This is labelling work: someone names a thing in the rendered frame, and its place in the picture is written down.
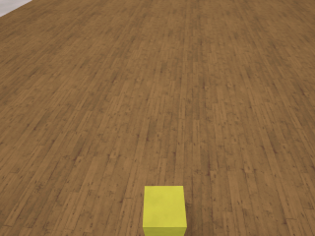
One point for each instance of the carton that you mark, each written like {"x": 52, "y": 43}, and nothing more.
{"x": 164, "y": 212}

